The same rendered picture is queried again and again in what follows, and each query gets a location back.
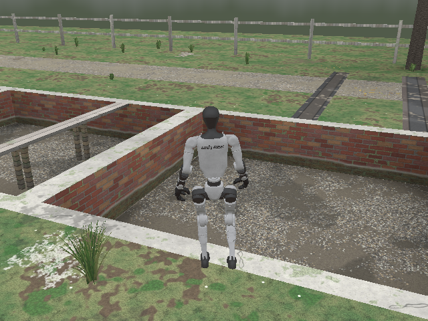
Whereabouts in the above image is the left robot foot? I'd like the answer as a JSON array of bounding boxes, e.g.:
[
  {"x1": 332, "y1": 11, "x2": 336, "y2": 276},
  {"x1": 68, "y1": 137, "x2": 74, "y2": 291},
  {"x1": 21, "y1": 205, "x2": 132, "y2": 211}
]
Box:
[{"x1": 201, "y1": 252, "x2": 210, "y2": 268}]

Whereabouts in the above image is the right robot forearm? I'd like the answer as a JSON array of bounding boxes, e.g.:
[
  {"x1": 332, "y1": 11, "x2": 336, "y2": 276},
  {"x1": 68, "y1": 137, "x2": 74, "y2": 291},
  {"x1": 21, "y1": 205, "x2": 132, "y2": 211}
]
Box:
[{"x1": 237, "y1": 160, "x2": 247, "y2": 181}]

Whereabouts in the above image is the right robot hand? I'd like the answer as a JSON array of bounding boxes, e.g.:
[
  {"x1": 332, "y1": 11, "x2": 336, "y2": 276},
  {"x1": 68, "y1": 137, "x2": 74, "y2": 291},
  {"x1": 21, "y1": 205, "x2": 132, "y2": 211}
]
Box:
[{"x1": 233, "y1": 178, "x2": 249, "y2": 189}]

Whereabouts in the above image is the left robot forearm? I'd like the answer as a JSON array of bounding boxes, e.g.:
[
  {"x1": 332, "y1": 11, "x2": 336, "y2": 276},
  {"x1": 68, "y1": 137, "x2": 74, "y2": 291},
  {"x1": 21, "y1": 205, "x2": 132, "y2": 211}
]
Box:
[{"x1": 176, "y1": 164, "x2": 189, "y2": 189}]

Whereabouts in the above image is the robot right upper arm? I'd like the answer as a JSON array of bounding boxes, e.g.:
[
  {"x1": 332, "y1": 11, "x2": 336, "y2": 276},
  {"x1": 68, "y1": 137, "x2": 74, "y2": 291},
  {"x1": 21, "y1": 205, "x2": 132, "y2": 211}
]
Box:
[{"x1": 226, "y1": 134, "x2": 244, "y2": 171}]

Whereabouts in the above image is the robot left upper arm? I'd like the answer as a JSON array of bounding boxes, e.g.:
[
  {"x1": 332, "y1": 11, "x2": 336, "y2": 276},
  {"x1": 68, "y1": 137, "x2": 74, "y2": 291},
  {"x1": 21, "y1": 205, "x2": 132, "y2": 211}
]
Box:
[{"x1": 182, "y1": 136, "x2": 198, "y2": 174}]

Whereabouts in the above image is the left robot shin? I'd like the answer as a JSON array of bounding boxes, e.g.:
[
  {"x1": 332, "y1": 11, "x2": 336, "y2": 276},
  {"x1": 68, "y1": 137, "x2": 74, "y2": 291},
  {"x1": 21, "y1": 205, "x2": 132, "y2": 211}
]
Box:
[{"x1": 197, "y1": 215, "x2": 207, "y2": 259}]

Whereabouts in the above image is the left robot hand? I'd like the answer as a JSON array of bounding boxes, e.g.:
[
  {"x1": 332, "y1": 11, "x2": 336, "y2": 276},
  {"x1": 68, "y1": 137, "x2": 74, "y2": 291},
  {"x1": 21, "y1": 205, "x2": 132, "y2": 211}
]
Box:
[{"x1": 175, "y1": 187, "x2": 190, "y2": 201}]

